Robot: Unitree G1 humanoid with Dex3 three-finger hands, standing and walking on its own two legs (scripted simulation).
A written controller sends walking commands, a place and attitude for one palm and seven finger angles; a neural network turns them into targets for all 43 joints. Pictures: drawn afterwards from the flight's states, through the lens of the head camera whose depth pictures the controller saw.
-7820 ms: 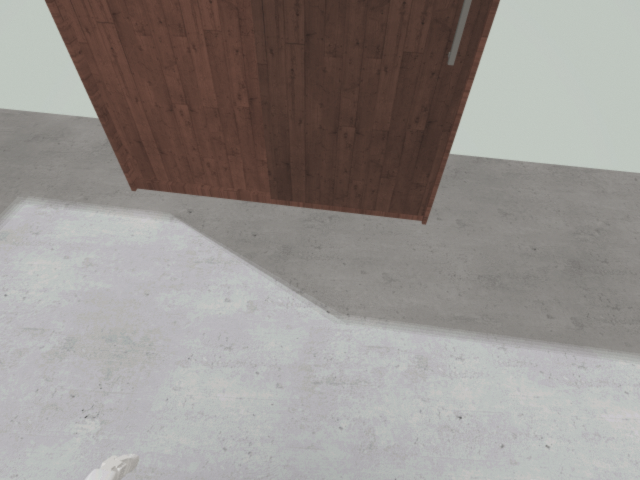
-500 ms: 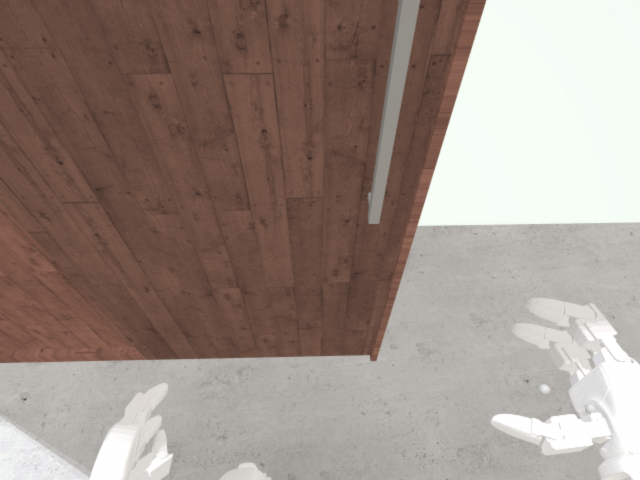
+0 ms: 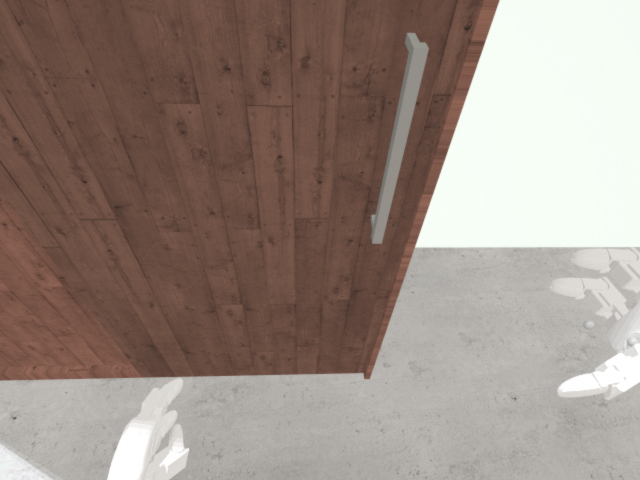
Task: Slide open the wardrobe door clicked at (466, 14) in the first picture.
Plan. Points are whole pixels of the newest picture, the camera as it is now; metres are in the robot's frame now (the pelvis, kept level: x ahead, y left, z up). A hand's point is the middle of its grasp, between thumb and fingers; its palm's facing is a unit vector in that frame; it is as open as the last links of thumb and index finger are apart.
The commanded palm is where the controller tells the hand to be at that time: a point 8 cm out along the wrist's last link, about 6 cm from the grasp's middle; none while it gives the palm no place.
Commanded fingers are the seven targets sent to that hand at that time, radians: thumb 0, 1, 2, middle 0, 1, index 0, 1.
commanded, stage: raise the hand with hooked fingers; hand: right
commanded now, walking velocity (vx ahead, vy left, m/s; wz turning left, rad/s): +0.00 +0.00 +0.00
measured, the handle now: (391, 156) +0.52 -0.09 +0.14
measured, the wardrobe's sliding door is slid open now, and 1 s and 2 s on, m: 0.00 0.00 0.00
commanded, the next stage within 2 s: move the hooked fingers beside the handle in 0.54 s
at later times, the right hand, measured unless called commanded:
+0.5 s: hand (594, 318) +0.27 -0.28 +0.13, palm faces +0.04 +1.00 -0.05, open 14.0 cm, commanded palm +0.24 -0.32 +0.13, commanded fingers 0.00 0.50 -0.30 0.30 1.20 0.30 1.20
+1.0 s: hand (542, 283) +0.31 -0.24 +0.13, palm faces -0.03 +1.00 -0.02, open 14.0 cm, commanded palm +0.28 -0.29 +0.13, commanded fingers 0.00 0.50 -0.30 0.30 1.20 0.30 1.20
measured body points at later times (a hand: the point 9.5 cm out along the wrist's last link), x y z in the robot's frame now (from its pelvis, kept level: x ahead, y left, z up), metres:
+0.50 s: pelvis -0.01 +0.00 +0.01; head +0.00 +0.00 +0.46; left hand +0.16 +0.24 -0.07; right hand +0.26 -0.33 +0.13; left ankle +0.05 +0.12 -0.72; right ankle -0.05 -0.12 -0.72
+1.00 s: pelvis +0.00 +0.00 +0.01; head +0.01 +0.01 +0.46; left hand +0.15 +0.24 -0.07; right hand +0.31 -0.29 +0.13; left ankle +0.05 +0.12 -0.72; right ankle -0.05 -0.12 -0.72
